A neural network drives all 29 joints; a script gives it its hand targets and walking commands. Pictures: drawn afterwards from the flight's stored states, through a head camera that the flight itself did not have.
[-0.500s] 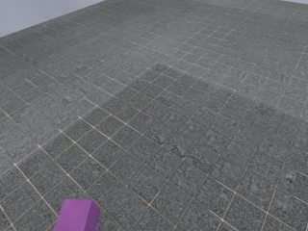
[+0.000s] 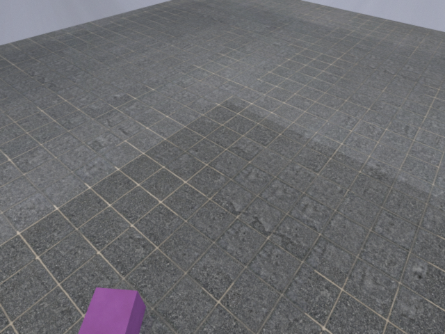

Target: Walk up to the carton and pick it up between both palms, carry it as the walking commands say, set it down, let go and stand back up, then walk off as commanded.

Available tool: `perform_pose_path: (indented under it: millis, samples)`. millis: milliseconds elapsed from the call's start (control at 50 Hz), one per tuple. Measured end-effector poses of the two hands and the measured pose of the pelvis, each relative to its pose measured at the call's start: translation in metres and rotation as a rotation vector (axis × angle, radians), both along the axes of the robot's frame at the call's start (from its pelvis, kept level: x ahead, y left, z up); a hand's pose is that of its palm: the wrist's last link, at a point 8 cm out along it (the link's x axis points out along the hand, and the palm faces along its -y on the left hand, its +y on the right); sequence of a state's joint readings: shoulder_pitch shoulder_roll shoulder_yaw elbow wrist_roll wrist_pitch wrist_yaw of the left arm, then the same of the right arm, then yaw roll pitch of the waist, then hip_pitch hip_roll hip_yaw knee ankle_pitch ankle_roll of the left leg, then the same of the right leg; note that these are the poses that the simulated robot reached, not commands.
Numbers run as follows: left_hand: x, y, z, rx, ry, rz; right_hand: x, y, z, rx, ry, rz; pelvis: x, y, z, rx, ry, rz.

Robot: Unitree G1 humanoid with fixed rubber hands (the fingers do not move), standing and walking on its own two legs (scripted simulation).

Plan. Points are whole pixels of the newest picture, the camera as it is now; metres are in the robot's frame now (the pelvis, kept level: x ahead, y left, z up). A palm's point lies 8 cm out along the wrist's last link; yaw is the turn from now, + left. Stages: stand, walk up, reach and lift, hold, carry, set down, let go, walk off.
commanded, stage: stand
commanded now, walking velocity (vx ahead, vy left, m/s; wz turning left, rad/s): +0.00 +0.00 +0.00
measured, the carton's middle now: out of the picture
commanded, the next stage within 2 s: none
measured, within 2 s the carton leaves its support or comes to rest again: neither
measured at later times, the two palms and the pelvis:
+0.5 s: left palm out of the picture -0.02 +0.22 -0.14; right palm out of the picture -0.02 -0.24 -0.14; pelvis -0.02 -0.01 +0.00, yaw +0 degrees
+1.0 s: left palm out of the picture -0.02 +0.22 -0.14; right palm out of the picture -0.03 -0.24 -0.14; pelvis -0.02 -0.01 +0.00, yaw +0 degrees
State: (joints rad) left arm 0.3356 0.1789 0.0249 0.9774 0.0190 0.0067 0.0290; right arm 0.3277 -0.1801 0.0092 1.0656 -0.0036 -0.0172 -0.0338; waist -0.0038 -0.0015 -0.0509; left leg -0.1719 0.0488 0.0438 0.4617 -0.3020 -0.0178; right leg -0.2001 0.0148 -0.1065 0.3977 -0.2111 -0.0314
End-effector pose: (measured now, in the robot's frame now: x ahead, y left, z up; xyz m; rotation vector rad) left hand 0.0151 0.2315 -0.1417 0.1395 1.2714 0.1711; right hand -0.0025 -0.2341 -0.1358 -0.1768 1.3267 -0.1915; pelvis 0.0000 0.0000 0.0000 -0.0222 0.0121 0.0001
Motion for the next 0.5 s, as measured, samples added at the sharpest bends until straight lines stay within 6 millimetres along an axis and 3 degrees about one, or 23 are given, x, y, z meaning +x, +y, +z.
perform_pose_path:
  millis: [500]
  samples:
    - [-0.031, -0.007, -0.001, 0.003, 0.045, 0.005, -0.022, -0.006, -0.003, 0.010, 0.009, -0.002, -0.019, -0.007, 0.000, 0.010, -0.033, 0.000]
